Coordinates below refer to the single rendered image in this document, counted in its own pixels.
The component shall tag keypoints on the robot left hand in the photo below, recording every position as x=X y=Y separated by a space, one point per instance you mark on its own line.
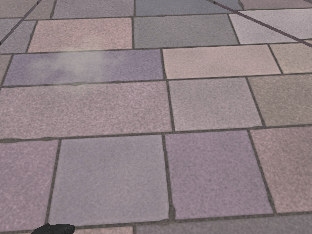
x=54 y=229

